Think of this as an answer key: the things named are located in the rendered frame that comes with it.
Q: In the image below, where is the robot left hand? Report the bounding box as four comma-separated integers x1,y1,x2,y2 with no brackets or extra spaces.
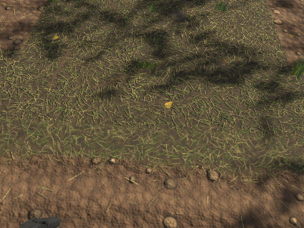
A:
19,217,61,228

